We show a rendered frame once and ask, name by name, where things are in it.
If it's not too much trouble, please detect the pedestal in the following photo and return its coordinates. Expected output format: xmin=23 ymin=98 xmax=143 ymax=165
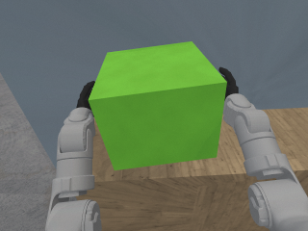
xmin=75 ymin=107 xmax=308 ymax=231

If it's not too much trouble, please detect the left robot upper arm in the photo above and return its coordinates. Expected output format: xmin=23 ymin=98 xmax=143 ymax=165
xmin=46 ymin=199 xmax=102 ymax=231

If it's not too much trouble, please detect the right robot forearm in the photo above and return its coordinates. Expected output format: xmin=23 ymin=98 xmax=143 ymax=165
xmin=222 ymin=93 xmax=308 ymax=201

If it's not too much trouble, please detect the right robot hand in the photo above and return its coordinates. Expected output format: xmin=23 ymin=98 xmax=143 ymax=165
xmin=218 ymin=67 xmax=239 ymax=100

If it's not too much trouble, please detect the carton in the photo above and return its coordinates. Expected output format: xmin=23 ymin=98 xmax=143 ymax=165
xmin=88 ymin=41 xmax=227 ymax=170

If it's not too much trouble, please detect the right robot upper arm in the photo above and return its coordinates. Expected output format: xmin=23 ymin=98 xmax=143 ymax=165
xmin=247 ymin=178 xmax=308 ymax=231

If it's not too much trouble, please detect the left robot hand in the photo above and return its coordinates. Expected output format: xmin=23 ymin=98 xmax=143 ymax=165
xmin=76 ymin=81 xmax=95 ymax=110

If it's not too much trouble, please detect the left robot forearm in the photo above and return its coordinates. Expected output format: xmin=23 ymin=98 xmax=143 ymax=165
xmin=45 ymin=107 xmax=96 ymax=231

